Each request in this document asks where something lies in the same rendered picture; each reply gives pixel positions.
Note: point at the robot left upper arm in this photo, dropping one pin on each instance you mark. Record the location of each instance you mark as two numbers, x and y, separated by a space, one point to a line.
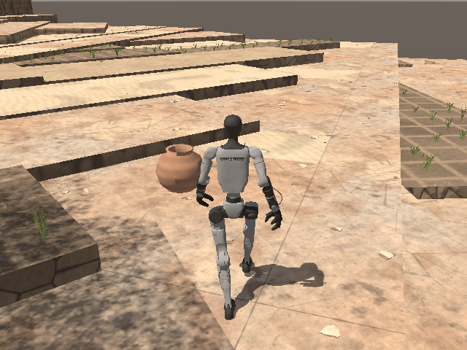
206 165

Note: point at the robot right upper arm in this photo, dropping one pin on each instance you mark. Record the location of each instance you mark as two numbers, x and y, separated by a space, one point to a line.
260 166

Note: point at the left robot shin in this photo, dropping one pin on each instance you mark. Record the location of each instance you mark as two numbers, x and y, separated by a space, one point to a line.
225 282

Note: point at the left robot thigh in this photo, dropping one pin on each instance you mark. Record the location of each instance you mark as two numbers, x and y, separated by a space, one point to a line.
217 223

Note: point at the right robot hand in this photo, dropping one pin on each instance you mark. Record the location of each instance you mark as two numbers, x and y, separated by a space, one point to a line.
277 219

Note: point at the left robot hand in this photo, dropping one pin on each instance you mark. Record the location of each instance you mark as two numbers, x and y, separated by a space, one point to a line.
200 201

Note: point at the robot right forearm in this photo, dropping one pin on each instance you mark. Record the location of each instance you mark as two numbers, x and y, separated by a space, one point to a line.
270 197

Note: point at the robot left forearm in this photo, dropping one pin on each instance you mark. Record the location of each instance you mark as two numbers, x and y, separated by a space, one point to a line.
200 190

